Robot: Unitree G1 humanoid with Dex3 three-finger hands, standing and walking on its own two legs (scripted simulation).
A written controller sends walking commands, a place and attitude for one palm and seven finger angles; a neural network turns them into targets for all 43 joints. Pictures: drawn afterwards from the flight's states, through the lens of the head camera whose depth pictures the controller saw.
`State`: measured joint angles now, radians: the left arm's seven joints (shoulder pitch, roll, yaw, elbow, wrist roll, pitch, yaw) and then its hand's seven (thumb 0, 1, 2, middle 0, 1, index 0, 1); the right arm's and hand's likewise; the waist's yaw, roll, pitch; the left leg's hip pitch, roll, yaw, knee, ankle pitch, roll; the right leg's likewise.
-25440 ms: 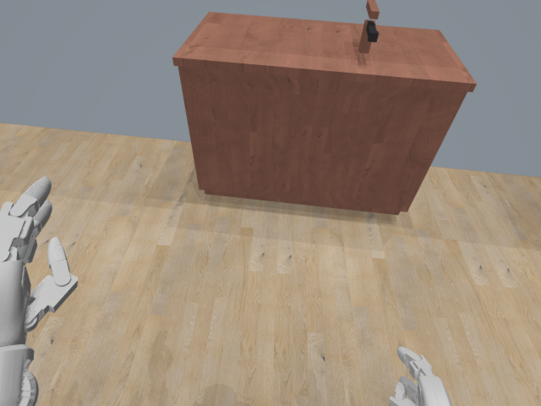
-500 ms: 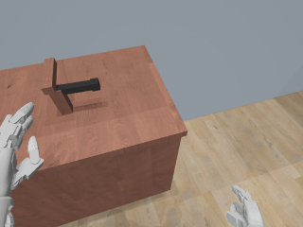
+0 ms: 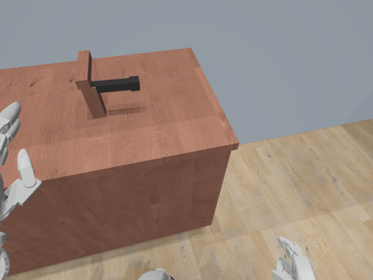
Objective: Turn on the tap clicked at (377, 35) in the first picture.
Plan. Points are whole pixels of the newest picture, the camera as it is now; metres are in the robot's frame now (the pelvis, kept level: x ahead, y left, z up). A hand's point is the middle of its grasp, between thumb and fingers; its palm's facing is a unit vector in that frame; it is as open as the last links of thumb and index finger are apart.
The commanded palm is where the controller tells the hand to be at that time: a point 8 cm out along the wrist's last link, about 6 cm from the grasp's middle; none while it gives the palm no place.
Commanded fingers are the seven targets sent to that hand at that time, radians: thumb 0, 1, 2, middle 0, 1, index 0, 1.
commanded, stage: step back with the hand held close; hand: left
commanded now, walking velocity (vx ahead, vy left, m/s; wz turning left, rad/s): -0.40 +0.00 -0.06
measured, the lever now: (134, 83) +0.57 +0.18 +0.10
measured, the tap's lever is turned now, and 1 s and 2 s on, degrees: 86 86 86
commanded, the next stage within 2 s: stop stepping back and stand still in 0.32 s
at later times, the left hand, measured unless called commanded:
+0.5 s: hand out of the picture +0.11 +0.23 +0.19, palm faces +0.38 -0.82 -0.43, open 7.4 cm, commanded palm +0.07 +0.27 +0.20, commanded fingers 0.00 0.90 0.90 -0.20 -0.30 -0.20 -0.30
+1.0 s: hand out of the picture +0.05 +0.22 +0.18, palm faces +0.40 -0.82 -0.42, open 7.4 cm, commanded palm +0.00 +0.25 +0.20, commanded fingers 0.00 0.90 0.90 -0.20 -0.30 -0.20 -0.30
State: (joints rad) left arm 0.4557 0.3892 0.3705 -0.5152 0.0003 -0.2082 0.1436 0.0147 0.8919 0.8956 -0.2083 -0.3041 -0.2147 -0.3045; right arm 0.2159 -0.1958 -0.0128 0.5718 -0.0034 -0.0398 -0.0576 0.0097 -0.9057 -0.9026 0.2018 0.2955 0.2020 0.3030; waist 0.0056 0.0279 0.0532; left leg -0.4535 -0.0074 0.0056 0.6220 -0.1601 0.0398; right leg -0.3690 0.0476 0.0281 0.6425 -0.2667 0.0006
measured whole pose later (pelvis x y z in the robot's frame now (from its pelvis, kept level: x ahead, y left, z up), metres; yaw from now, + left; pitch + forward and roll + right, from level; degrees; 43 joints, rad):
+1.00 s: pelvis -0.17 -0.02 +0.01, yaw -3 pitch -2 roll +1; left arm 0.48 0.36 0.34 -0.39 -0.03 -0.11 0.16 0.01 0.90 0.90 -0.20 -0.30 -0.21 -0.30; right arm 0.34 -0.22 -0.02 0.65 0.01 -0.10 -0.07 0.01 -0.91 -0.90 0.20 0.29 0.20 0.30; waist -0.02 0.03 -0.04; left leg -0.20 0.03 0.02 0.53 -0.30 -0.01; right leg -0.28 0.01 -0.04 0.62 -0.37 0.00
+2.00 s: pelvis -0.14 +0.00 +0.02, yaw -4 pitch -2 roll -1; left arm 0.46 0.34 0.29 -0.45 -0.05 -0.11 0.14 0.02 0.89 0.90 -0.21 -0.30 -0.21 -0.30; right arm 0.19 -0.20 0.00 0.60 0.00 -0.06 -0.07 0.01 -0.91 -0.90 0.20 0.30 0.20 0.30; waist 0.02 0.01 0.03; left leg -0.19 0.02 0.04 0.46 -0.23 0.01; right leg -0.16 0.01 -0.01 0.40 -0.21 0.00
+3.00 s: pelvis -0.14 +0.00 +0.02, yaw -4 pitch -1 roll -1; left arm 0.46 0.34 0.30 -0.43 -0.05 -0.11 0.15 0.01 0.89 0.90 -0.21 -0.30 -0.21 -0.30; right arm 0.18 -0.21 -0.01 0.60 0.00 -0.06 -0.07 0.01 -0.91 -0.90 0.20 0.30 0.20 0.30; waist 0.02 0.03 0.03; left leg -0.21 0.02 0.03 0.44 -0.22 0.02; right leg -0.17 0.01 -0.01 0.37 -0.18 0.00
